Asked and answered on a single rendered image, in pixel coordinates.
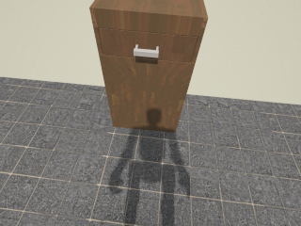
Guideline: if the handle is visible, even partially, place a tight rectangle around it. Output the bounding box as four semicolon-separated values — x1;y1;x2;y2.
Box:
134;44;159;58

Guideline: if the cabinet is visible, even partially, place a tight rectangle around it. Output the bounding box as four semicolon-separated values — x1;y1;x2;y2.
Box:
89;0;208;133

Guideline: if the drawer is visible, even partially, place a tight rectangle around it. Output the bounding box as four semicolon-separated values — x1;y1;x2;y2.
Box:
99;27;198;63

